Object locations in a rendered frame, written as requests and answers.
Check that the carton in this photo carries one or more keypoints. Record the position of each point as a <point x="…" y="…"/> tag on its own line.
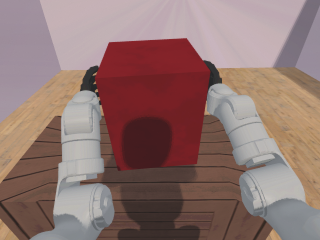
<point x="153" y="95"/>

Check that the robot left hand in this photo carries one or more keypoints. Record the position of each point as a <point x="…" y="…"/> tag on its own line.
<point x="88" y="81"/>

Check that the left robot upper arm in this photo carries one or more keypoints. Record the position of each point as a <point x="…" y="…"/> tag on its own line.
<point x="81" y="213"/>

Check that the robot right forearm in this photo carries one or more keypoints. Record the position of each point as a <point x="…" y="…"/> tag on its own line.
<point x="250" y="141"/>

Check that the right robot upper arm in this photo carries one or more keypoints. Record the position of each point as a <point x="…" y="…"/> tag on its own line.
<point x="274" y="193"/>

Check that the robot right hand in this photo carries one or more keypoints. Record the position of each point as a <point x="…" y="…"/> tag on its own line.
<point x="214" y="75"/>

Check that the pedestal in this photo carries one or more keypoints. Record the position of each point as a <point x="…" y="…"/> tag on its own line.
<point x="185" y="202"/>

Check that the robot left forearm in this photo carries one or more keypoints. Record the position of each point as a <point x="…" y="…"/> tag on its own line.
<point x="80" y="139"/>

